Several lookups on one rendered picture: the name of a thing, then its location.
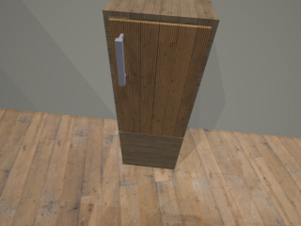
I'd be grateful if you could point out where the cupboard door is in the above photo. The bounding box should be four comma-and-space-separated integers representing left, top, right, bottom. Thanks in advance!
108, 18, 212, 137

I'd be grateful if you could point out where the handle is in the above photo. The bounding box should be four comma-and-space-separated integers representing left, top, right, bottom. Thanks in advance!
115, 33, 126, 87

